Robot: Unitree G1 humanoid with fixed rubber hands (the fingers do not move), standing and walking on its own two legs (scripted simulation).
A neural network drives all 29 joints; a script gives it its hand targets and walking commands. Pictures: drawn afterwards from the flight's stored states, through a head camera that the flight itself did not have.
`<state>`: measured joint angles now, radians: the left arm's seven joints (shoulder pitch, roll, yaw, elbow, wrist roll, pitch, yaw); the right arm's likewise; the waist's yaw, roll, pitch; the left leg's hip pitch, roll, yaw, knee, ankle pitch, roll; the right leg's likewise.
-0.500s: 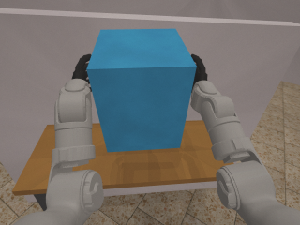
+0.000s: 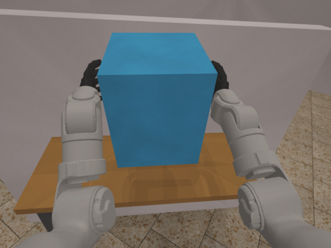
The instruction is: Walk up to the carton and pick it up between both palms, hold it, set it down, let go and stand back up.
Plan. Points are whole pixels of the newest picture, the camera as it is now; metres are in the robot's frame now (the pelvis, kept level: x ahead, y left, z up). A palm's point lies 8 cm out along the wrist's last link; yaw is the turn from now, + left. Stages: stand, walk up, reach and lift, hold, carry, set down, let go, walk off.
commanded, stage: hold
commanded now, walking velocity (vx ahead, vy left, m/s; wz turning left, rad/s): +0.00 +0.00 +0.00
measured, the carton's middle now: (156, 99) +0.40 +0.01 +0.23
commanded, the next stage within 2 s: none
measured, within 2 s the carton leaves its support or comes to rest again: neither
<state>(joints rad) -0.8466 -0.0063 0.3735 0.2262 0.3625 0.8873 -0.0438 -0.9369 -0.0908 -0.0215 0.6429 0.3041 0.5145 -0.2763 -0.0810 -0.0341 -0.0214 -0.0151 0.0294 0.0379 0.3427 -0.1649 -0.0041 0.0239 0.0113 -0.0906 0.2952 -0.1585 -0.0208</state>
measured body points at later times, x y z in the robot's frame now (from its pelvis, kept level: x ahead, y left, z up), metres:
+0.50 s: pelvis +0.00 +0.00 +0.00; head -0.07 +0.02 +0.44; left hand +0.38 +0.16 +0.26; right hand +0.39 -0.14 +0.26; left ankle +0.03 +0.12 -0.75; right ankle +0.02 -0.10 -0.75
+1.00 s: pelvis +0.00 +0.00 +0.00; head -0.07 +0.02 +0.44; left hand +0.38 +0.16 +0.26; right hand +0.39 -0.14 +0.26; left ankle +0.03 +0.12 -0.75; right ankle +0.02 -0.10 -0.75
